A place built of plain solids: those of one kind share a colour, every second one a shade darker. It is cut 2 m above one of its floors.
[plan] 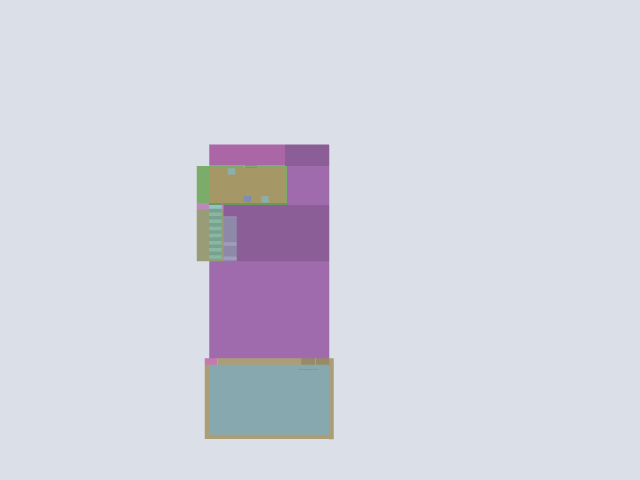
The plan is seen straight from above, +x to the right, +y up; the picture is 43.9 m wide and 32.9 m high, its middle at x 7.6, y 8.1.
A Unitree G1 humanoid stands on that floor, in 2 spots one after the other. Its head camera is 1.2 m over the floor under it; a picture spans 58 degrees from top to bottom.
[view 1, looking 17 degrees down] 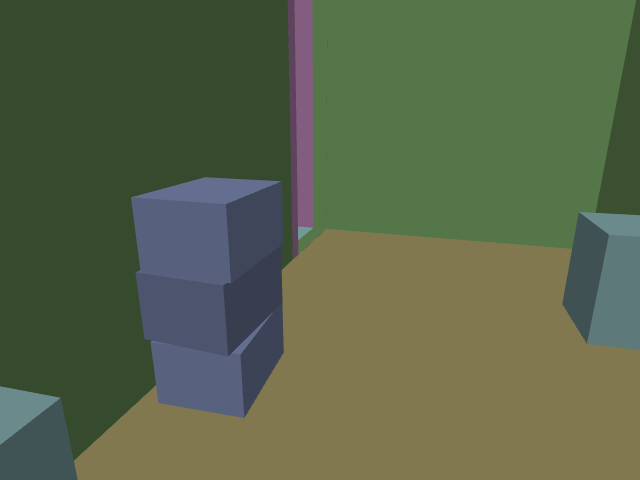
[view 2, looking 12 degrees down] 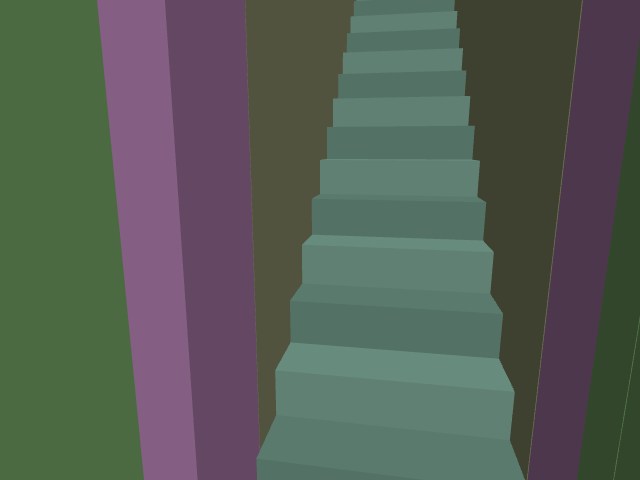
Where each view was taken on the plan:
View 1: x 4.15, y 11.84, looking -163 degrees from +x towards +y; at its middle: floor_cellar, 4.10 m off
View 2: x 0.42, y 11.44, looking -80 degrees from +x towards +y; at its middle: flightC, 2.13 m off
